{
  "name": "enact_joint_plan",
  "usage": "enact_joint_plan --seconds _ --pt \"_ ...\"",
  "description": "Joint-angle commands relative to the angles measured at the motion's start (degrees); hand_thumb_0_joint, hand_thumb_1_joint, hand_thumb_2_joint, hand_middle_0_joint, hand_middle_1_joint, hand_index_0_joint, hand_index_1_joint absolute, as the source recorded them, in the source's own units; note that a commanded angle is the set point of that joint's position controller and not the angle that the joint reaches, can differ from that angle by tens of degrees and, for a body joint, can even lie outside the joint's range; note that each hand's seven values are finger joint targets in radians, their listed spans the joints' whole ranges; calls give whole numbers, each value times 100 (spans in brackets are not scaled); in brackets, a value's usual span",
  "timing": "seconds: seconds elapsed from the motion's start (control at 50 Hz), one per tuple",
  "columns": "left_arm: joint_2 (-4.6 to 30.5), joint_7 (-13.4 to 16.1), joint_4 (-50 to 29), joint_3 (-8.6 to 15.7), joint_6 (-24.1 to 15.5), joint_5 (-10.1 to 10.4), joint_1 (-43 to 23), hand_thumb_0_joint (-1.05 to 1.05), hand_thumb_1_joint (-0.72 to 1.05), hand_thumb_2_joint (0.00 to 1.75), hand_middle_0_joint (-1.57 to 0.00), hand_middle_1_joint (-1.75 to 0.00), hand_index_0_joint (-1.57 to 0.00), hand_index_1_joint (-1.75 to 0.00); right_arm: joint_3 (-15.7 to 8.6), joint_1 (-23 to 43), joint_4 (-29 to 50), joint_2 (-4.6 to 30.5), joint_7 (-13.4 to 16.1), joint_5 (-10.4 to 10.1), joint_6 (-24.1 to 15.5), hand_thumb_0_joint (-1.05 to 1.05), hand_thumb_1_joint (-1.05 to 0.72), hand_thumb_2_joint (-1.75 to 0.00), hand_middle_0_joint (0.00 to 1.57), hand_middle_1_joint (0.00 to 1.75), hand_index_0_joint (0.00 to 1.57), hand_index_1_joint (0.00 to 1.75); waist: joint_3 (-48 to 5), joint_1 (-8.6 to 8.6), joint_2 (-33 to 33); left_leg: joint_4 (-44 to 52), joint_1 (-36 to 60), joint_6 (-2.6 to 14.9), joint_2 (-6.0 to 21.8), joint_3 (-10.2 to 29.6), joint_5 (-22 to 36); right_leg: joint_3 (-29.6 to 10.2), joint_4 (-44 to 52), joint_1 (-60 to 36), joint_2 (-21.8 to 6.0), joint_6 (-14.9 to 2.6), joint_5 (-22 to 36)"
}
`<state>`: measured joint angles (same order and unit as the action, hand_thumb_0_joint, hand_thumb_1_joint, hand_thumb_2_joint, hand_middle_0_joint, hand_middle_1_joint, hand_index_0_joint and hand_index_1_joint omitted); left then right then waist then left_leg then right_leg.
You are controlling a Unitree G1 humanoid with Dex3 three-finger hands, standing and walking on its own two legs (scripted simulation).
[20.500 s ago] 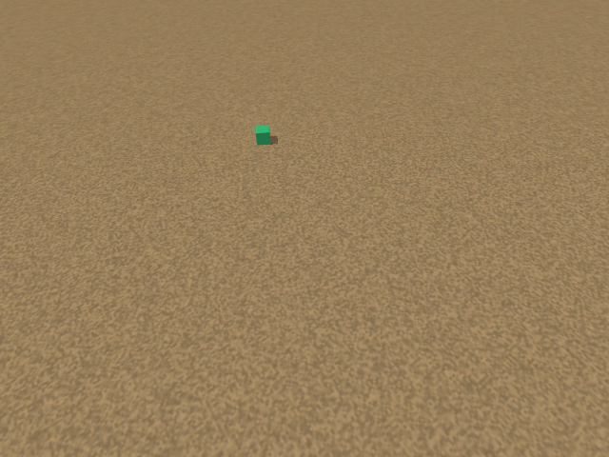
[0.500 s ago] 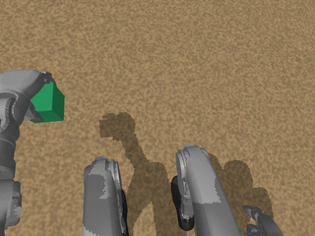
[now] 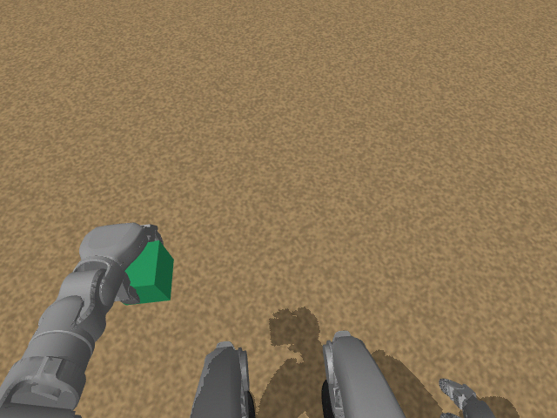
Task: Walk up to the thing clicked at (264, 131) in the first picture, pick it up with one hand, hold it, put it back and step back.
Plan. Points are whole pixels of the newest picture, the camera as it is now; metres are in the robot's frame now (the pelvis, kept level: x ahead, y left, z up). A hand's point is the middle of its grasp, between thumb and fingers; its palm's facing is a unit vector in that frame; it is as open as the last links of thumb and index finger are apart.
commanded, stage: lift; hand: left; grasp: from above
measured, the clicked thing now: (142, 273) +0.38 +0.24 -0.11
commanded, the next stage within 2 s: hold in 0.60 s
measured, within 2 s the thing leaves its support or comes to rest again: neither
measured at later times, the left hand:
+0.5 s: hand (116, 235) +0.38 +0.22 +0.04, palm faces -0.43 -0.05 -0.90, open 10.4 cm
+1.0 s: hand (100, 203) +0.40 +0.22 +0.09, palm faces -0.45 -0.04 -0.89, open 10.4 cm
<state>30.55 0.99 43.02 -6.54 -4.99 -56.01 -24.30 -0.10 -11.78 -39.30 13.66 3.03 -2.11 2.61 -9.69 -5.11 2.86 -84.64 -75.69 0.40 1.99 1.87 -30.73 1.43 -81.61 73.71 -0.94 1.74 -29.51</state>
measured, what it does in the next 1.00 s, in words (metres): rises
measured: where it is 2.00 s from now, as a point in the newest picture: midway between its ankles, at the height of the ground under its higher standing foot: outside the picture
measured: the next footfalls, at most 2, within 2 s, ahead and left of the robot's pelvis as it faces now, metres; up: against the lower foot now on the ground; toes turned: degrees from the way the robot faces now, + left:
none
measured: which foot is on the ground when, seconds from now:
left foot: down 0.00-1.00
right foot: down 0.00-1.00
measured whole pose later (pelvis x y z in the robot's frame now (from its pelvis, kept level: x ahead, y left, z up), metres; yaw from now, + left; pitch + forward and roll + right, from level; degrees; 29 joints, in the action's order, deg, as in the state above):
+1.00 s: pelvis +0.08 +0.00 +0.14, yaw -1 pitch +8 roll +0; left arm 23.6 2.1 43.8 -12.4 -1.0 -57.0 -18.7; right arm -3.1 -13.7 -41.4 14.0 3.0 -3.2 1.8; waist -5.1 -1.2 2.2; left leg -41.1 -28.1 0.3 1.5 -2.3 -20.6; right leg -1.2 -39.7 28.1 -1.2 1.8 -19.3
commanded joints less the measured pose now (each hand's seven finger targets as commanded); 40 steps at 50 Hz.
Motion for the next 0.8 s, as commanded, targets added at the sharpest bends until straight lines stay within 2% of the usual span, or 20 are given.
enact_joint_plan --seconds 0.0,0.06,0.12,0.14,0.2,0.24,0.26,0.32,0.4,0.46,0.5,0.52,0.56,0.6,0.62,0.68,0.7,0.72,0.76,0.78 --pt "1100 491 -791 488 -54 -52 -1718 0 68 69 -102 -60 -103 -59 -336 -223 410 895 113 15 -345 0 -90 -90 20 30 20 30 -1844 -78 338 2123 2140 91 -141 233 -379 -56 1835 -1638 247 -239 -22" --pt "878 621 -566 344 -24 -114 -1656 0 65 67 -99 -61 -100 -59 -386 -252 325 910 100 -1 -431 0 -90 -90 20 30 20 30 -1698 -62 365 2477 2556 50 -130 226 -260 -78 2170 -1920 263 -240 56" --pt "846 729 -438 267 43 -204 -1619 0 64 67 -97 -64 -99 -61 -419 -298 291 895 90 -18 -476 0 -90 -90 20 30 20 30 -1676 3 240 2700 2869 41 -166 130 128 -104 2526 -2345 273 -248 279" --pt "956 761 -415 351 50 -196 -1656 0 64 68 -98 -64 -100 -62 -438 -289 284 918 90 -17 -492 0 -90 -90 20 30 20 30 -1629 25 192 2774 2939 55 -181 67 150 -123 2659 -2500 273 -233 281" --pt "680 826 -387 161 100 -142 -1778 0 69 72 -101 -68 -103 -65 -438 -296 259 862 85 -9 -540 0 -90 -90 20 30 20 30 -1544 -7 127 3008 3268 54 -201 -29 385 -138 2976 -2805 268 -221 452" --pt "702 867 -387 158 146 -130 -1786 0 70 72 -102 -66 -104 -64 -446 -358 259 867 83 -27 -547 0 -90 -90 20 30 20 30 -1429 -3 87 3173 3423 45 -226 -76 521 -178 3186 -3024 267 -221 534" --pt "806 899 -336 239 171 -145 -1688 0 70 72 -103 -66 -105 -64 -464 -371 238 890 83 -18 -549 0 -90 -90 20 30 20 30 -1434 80 69 3233 3503 47 -234 -109 624 -183 3285 -3161 265 -215 617" --pt "592 937 -311 80 247 -181 -1781 0 70 71 -102 -65 -104 -63 -469 -375 220 858 83 -17 -554 0 -90 -90 20 30 20 30 -1426 56 56 3437 3829 25 -231 -105 992 -187 3423 -3405 267 -221 994" --pt "633 959 -209 148 380 -165 -1557 0 68 69 -100 -65 -103 -62 -502 -371 226 874 76 -22 -526 0 -90 -90 20 30 20 30 -1453 184 6 3730 4217 3 -213 -114 1438 -153 3634 -3835 278 -230 1376" --pt "467 886 -147 26 428 -123 -1494 0 69 69 -101 -64 -104 -62 -513 -350 241 862 65 -31 -504 0 -90 -90 20 30 20 30 -1309 180 22 3969 4492 -16 -195 -116 1592 -120 3778 -3989 292 -241 1494" --pt "525 836 -157 55 445 -120 -1353 0 69 67 -101 -64 -104 -61 -524 -331 262 861 70 -36 -475 0 -90 -90 20 30 20 30 -1277 246 -52 4069 4598 -2 -211 -140 1789 -131 3906 -4183 291 -236 1670" --pt "532 815 -381 54 430 -90 -1571 0 70 68 -101 -65 -104 -62 -532 -343 297 875 70 -45 -458 0 -90 -90 20 30 20 30 -1300 235 -82 4136 4690 9 -227 -169 1772 -152 4010 -4264 285 -232 1667" --pt "352 734 -376 -74 434 -50 -1447 0 71 68 -102 -66 -106 -62 -511 -333 295 838 65 -50 -454 0 -90 -90 20 30 20 30 -1171 224 -51 4272 4775 2 -221 -158 1802 -149 4111 -4348 295 -239 1676" --pt "383 685 -391 -19 438 -45 -1284 0 73 69 -105 -64 -108 -62 -538 -342 305 848 72 -52 -438 0 -90 -90 20 30 20 30 -1180 256 -115 4330 4880 3 -228 -192 1995 -162 4193 -4463 301 -236 1856" --pt "456 662 -552 3 417 -36 -1483 0 74 69 -105 -64 -108 -61 -519 -326 309 835 72 -45 -432 0 -90 -90 20 30 20 30 -1225 242 -71 4358 4963 -3 -238 -198 2074 -176 4230 -4599 296 -223 1926" --pt "399 596 -652 -55 393 -61 -1459 0 74 70 -104 -67 -108 -63 -521 -302 333 847 79 -62 -395 0 -90 -90 20 30 20 30 -1151 218 -113 4471 5161 -2 -226 -218 2235 -165 4337 -4651 301 -233 2055" --pt "481 598 -733 -4 383 -89 -1456 0 75 68 -104 -64 -108 -61 -528 -275 350 855 80 -65 -387 0 -89 -90 20 30 20 30 -1221 284 -82 4541 5280 -13 -232 -214 2253 -158 4379 -4724 300 -240 2051" --pt "432 585 -658 -14 383 -89 -1391 0 73 69 -105 -62 -107 -60 -523 -277 324 837 79 -59 -378 0 -90 -90 20 30 20 30 -1141 239 -58 4563 5289 -19 -225 -225 2313 -154 4388 -4700 308 -247 2095" --pt "473 532 -822 -39 368 -131 -1422 0 73 70 -106 -61 -108 -59 -527 -226 349 854 79 -67 -356 0 -90 -90 20 30 20 30 -1221 294 62 4666 5503 -43 -212 -210 2486 -123 4431 -4795 319 -262 2189" --pt "417 492 -720 -79 373 -174 -1333 0 72 70 -105 -60 -107 -58 -533 -261 327 857 79 -69 -344 0 -89 -90 20 30 20 30 -1182 248 -14 4669 5514 -42 -203 -195 2625 -121 4421 -4809 331 -262 2298"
